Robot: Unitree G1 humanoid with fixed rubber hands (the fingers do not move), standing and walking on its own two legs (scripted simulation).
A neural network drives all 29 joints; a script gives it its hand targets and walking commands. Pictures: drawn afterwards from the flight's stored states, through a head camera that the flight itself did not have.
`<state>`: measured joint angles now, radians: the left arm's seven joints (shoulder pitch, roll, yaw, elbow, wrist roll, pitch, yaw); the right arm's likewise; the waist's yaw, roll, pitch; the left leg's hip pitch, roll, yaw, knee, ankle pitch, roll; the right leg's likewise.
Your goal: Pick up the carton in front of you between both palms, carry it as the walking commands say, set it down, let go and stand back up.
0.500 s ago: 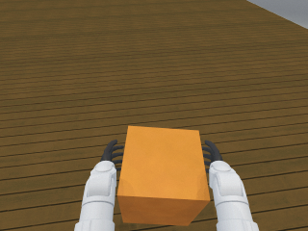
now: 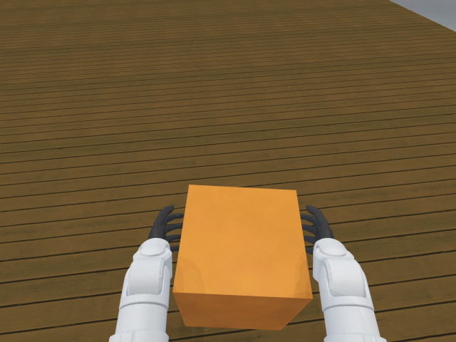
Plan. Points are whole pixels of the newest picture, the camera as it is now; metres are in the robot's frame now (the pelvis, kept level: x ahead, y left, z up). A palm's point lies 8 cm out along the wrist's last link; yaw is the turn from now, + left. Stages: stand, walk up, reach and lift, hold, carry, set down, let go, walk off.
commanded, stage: hold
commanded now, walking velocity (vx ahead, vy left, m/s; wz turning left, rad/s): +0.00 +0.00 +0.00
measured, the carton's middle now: (237, 261) +0.30 +0.00 -0.05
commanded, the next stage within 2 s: set down in 0.50 s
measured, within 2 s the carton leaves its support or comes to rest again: neither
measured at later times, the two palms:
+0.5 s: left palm (155, 257) +0.26 +0.14 +0.05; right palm (323, 238) +0.30 -0.15 +0.04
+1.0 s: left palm (182, 261) +0.32 +0.12 -0.07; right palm (318, 259) +0.32 -0.17 -0.08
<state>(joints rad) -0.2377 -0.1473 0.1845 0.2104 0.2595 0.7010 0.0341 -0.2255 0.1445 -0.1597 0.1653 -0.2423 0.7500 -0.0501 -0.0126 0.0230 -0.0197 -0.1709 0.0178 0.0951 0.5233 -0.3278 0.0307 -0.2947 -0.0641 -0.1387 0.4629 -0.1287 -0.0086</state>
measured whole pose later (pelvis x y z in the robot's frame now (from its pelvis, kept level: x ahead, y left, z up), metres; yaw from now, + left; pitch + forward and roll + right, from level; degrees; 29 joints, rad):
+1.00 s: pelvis -0.03 -0.04 -0.03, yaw +6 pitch +11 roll +0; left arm -0.56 -0.19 0.48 0.62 0.43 0.26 0.00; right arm -0.50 0.22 -0.48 0.47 -0.42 0.32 -0.01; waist -0.05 0.05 0.11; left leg -0.61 -0.01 -0.03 0.77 -0.34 -0.01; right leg -0.70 -0.02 -0.04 0.71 -0.19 -0.02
